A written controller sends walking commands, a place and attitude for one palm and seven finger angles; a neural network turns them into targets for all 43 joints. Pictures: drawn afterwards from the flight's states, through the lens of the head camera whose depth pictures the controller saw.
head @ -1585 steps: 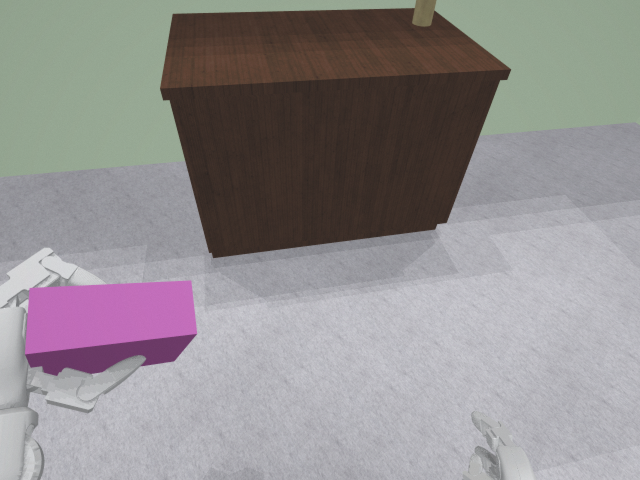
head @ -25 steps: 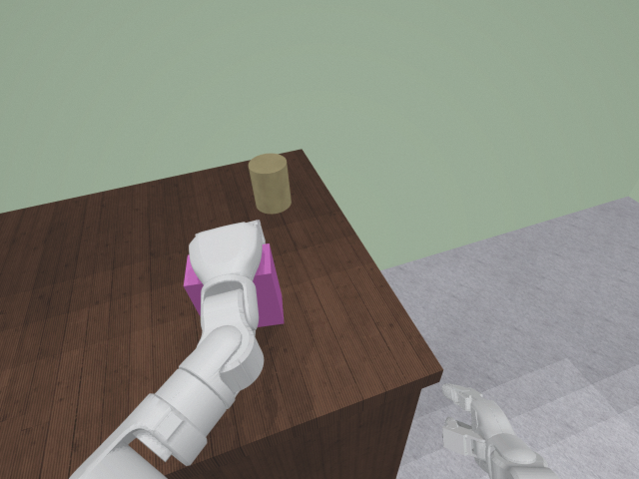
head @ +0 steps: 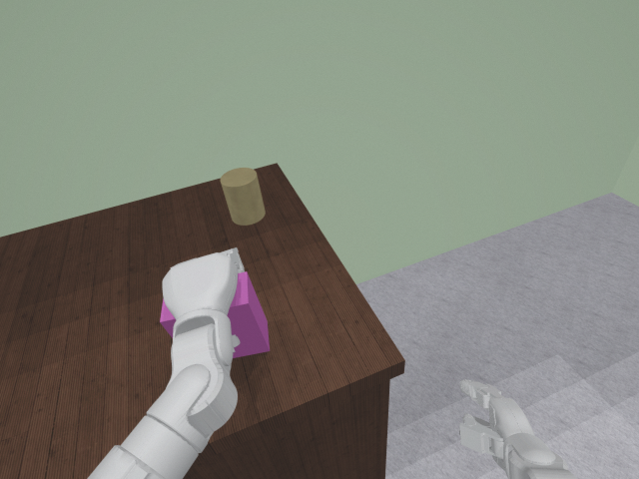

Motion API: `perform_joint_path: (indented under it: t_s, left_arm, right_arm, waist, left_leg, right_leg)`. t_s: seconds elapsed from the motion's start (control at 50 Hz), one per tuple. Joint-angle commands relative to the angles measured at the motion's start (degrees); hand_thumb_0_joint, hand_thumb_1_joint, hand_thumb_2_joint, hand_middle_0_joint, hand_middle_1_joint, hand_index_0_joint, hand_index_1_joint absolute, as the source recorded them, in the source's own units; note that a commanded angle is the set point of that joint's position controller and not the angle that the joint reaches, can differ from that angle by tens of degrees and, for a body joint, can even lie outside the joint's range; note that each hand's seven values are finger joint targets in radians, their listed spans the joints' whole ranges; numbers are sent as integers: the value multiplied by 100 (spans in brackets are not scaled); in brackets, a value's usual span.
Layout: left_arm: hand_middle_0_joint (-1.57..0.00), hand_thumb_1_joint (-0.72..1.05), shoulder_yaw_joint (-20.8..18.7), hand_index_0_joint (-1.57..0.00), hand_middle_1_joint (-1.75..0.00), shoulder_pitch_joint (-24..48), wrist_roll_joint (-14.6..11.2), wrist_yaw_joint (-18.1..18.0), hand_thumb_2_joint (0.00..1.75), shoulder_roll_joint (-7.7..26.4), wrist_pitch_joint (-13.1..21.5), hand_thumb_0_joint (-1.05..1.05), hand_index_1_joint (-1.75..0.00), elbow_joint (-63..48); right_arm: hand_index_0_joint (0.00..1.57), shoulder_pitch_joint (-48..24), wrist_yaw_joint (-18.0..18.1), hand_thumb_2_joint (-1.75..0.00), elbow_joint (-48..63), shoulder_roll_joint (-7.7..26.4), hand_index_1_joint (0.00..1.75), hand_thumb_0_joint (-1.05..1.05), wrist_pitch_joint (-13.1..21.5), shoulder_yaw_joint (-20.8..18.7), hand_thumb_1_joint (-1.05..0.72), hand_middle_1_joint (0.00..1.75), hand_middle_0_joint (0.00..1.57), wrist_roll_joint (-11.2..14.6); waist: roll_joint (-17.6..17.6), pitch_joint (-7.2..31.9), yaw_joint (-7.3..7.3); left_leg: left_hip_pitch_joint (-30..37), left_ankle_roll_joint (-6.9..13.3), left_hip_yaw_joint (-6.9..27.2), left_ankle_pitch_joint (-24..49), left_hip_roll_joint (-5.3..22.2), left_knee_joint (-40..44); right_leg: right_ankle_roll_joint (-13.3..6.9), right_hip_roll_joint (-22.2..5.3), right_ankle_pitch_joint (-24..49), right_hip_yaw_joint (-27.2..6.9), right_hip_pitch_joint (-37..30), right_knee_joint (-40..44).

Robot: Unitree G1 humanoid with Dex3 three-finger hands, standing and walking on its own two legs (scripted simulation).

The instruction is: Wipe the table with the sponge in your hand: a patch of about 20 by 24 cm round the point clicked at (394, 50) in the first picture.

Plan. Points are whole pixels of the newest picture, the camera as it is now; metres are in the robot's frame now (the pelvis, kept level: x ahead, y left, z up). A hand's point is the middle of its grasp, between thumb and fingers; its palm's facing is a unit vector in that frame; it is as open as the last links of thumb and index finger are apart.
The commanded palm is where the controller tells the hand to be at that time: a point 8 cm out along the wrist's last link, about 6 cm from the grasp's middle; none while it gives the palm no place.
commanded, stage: slide back across to the middle lane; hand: left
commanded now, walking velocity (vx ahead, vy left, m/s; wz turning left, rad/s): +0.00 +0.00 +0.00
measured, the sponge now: (224, 329) +0.31 +0.18 +0.04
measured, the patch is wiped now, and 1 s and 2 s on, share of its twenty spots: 1.00 1.00 1.00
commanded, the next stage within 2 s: wipe forward along the middle lane in 0.68 s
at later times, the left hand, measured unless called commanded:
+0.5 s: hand (194, 324) +0.27 +0.19 +0.10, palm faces +0.13 -0.23 -0.96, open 9.6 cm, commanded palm +0.22 +0.21 +0.15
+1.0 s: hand (159, 330) +0.26 +0.23 +0.10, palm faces +0.08 -0.14 -0.99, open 9.6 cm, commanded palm +0.23 +0.25 +0.14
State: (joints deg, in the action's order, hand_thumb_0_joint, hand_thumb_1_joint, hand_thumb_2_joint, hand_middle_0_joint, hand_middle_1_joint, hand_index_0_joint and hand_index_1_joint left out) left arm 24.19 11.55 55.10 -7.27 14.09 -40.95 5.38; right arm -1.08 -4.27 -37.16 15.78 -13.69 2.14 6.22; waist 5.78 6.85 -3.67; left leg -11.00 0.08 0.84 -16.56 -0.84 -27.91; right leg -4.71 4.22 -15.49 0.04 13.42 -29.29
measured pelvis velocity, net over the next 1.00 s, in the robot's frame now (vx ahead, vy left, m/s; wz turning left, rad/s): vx -0.01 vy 0.00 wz -0.02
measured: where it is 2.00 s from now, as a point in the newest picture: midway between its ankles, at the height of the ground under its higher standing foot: outside the picture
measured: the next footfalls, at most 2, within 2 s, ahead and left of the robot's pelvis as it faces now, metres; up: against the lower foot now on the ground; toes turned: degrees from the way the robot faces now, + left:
none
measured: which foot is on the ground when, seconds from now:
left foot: down 0.00-1.00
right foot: down 0.00-1.00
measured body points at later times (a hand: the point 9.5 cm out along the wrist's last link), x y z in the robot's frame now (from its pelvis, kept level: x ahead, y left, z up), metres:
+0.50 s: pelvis +0.00 -0.01 +0.00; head -0.04 -0.06 +0.45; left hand +0.26 +0.20 +0.16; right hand +0.24 -0.23 -0.07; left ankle -0.02 +0.13 -0.74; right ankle +0.00 -0.07 -0.74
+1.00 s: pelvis -0.01 +0.00 +0.00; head -0.05 -0.04 +0.45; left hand +0.26 +0.24 +0.15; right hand +0.23 -0.21 -0.08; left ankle -0.02 +0.13 -0.74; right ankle +0.00 -0.07 -0.74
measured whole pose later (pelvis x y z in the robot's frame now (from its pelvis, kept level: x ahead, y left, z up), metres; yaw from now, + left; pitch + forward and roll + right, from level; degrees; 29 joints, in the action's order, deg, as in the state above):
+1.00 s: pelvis -0.01 +0.00 +0.00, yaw -1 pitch -2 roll +1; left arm 12.5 2.4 52.5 -1.9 21.8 -32.7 -2.9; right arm 0.1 2.6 -38.4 15.7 -7.6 2.7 4.4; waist 5.9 3.4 -4.7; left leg -9.3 0.3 1.2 -14.9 -1.0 -26.2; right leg -4.4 4.6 -13.3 -1.3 11.9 -27.3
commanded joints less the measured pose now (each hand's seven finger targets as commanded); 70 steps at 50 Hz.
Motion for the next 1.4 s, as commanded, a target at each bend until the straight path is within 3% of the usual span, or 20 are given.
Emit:
perform_joint_path:
  t_s: [0.0, 0.1, 0.18, 0.2, 0.28, 0.32, 0.48, 0.54, 0.58, 0.62, 0.76, 0.82, 0.88, 1.06, 1.08, 1.14, 1.18, 1.2, 1.3, 1.38]
  left_arm:
    - [-120, 10, -166, -120, -160, 294, -405, 264, 130, 0, 69, 0, -160, -625]
    - [-120, 10, -623, -120, -160, 484, -319, 196, 130, 495, 192, 0, -160, -993]
    - [-120, 10, -1127, -120, -160, -15, -359, 166, 130, 940, 277, 0, -160, -1397]
    - [-120, 10, -971, -120, -160, -15, -346, 162, 130, 787, 295, 0, -160, -1500]
    - [-120, 10, -1425, -120, -160, -127, -399, 195, 130, 1279, 337, 0, -160, -1786]
    - [-120, 10, -1363, -120, -160, -23, -371, 207, 130, 1234, 354, 0, -160, -1827]
    - [-120, 10, -1884, -120, -160, -676, -384, 261, 130, 1676, 557, 0, -160, -2120]
    - [-120, 10, -1807, -120, -160, -704, -397, 267, 130, 1578, 596, 0, -160, -2098]
    - [-120, 10, -2092, -120, -160, -661, -352, 280, 130, 1904, 617, 0, -160, -2080]
    - [-120, 10, -2127, -120, -160, -857, -382, 277, 130, 1896, 670, 0, -160, -2025]
    - [-120, 10, -2059, -120, -160, -927, -355, 335, 130, 1802, 764, 0, -160, -2056]
    - [-120, 10, -1858, -120, -160, -419, -279, 363, 130, 1660, 767, 0, -160, -1739]
    - [-120, 10, -2016, -120, -160, -3, -162, 380, 130, 1941, 760, 0, -160, -1351]
    - [-120, 10, -1646, -120, -160, 570, 38, 427, 130, 1598, 699, 0, -160, -378]
    - [-120, 10, -1842, -120, -160, 593, 29, 429, 130, 1776, 695, 0, -160, -349]
    - [-120, 10, -1598, -120, -160, 781, -7, 487, 130, 1524, 750, 0, -160, -146]
    - [-120, 10, -1837, -120, -160, 956, 66, 510, 130, 1841, 776, 0, -160, 97]
    - [-120, 10, -1607, -120, -160, 1043, 84, 529, 130, 1606, 813, 0, -160, 142]
    - [-120, 10, -1602, -120, -160, 1171, 169, 539, 130, 1574, 993, 0, -160, 425]
    - [-120, 10, -1945, -120, -160, 1246, 117, 510, 130, 1931, 1104, 0, -160, 768]
  right_arm:
    - [20, -1639, -5, -90, 1106, 390, 30, 0, 337, -150, -90, 30, 20, 37]
    - [20, -1670, 107, -90, 1073, 389, 30, 0, 395, -145, -90, 30, 20, -7]
    - [20, -1687, 152, -90, 1105, 374, 30, 0, 436, -128, -90, 30, 20, -39]
    - [20, -1677, 161, -90, 1112, 343, 30, 0, 438, -112, -90, 30, 20, -40]
    - [20, -1657, 264, -90, 1118, 385, 30, 0, 461, -106, -90, 30, 20, -76]
    - [20, -1652, 319, -90, 1104, 369, 30, 0, 480, -102, -90, 30, 20, -82]
    - [20, -1572, 425, -90, 1148, 401, 30, 0, 604, -111, -90, 30, 20, -126]
    - [20, -1534, 463, -90, 1147, 399, 30, 0, 650, -115, -90, 30, 20, -134]
    - [20, -1513, 498, -90, 1122, 447, 30, 0, 680, -134, -90, 30, 20, -154]
    - [20, -1493, 517, -90, 1124, 431, 30, 0, 714, -129, -90, 30, 20, -149]
    - [20, -1420, 559, -90, 1118, 451, 30, 0, 829, -142, -90, 30, 20, -165]
    - [20, -1354, 612, -90, 1067, 469, 30, 0, 874, -140, -90, 30, 20, -160]
    - [20, -1313, 680, -90, 981, 525, 30, 0, 903, -124, -90, 30, 20, -176]
    - [20, -1274, 676, -90, 873, 515, 30, 0, 974, -87, -90, 30, 20, -132]
    - [20, -1254, 674, -90, 869, 543, 30, 0, 969, -100, -90, 30, 20, -139]
    - [20, -1165, 696, -90, 859, 531, 30, 0, 988, -84, -90, 30, 20, -132]
    - [20, -1086, 712, -90, 803, 592, 30, 0, 975, -76, -90, 30, 20, -140]
    - [20, -1072, 725, -90, 832, 554, 30, 0, 987, -75, -90, 30, 20, -133]
    - [20, -884, 722, -90, 814, 566, 30, 0, 1007, -88, -90, 30, 20, -137]
    - [20, -792, 757, -90, 784, 633, 30, 0, 986, -108, -90, 30, 20, -145]
  waist:
    - [-1278, 294, -36]
    - [-1114, 415, -84]
    - [-968, 700, -213]
    - [-969, 680, -172]
    - [-892, 468, -182]
    - [-888, 288, -142]
    - [-693, 486, -263]
    - [-830, 302, -229]
    - [-796, 275, -246]
    - [-930, 252, -272]
    - [-743, 181, -259]
    - [-799, -23, -150]
    - [-880, -57, -142]
    - [-944, 343, -168]
    - [-857, 401, -189]
    - [-1074, 286, -84]
    - [-990, 197, -82]
    - [-995, 164, -46]
    - [-871, 321, -39]
    - [-1064, 308, -56]
  left_leg:
    - [-377, 271, -89, 1008, -131, 180]
    - [-239, 274, -78, 1085, -160, 186]
    - [-179, 261, -30, 1391, -189, 187]
    - [-177, 266, -74, 1424, -179, 193]
    - [-147, 268, -18, 1303, -186, 204]
    - [-114, 279, -28, 1210, -171, 234]
    - [-46, 269, 41, 1292, -209, 253]
    - [-71, 286, 39, 1170, -196, 256]
    - [-63, 289, 69, 1115, -212, 243]
    - [-96, 288, 58, 1090, -205, 231]
    - [-19, 302, 77, 1040, -202, 262]
    - [-42, 313, 86, 791, -178, 333]
    - [-82, 301, 95, 589, -194, 389]
    - [-195, 264, 82, 766, -184, 474]
    - [-183, 259, 115, 785, -178, 492]
    - [-244, 269, 68, 788, -174, 439]
    - [-309, 249, 123, 683, -162, 486]
    - [-310, 262, 72, 660, -173, 462]
    - [-317, 242, 95, 815, -168, 410]
    - [-505, 232, 115, 710, -172, 386]
  right_leg:
    - [155, -303, 1382, -691, -761, 608]
    - [141, -311, 1460, -841, -852, 617]
    - [118, -305, 2137, -984, -1220, 504]
    - [144, -330, 2216, -927, -1244, 466]
    - [136, -329, 1910, -1154, -1115, 649]
    - [145, -331, 1533, -1089, -953, 724]
    - [108, -325, 1576, -1219, -1104, 681]
    - [135, -325, 1244, -1158, -937, 772]
    - [116, -322, 1130, -1293, -896, 817]
    - [142, -342, 1026, -1218, -890, 800]
    - [121, -318, 797, -1110, -711, 846]
    - [122, -290, 361, -1007, -440, 958]
    - [114, -281, 12, -1075, -361, 1053]
    - [118, -264, 581, -673, -595, 758]
    - [91, -247, 609, -710, -619, 754]
    - [145, -272, 770, -609, -535, 739]
    - [105, -248, 585, -688, -442, 772]
    - [133, -272, 553, -603, -406, 757]
    - [90, -256, 848, -522, -400, 635]
    - [101, -265, 861, -662, -416, 680]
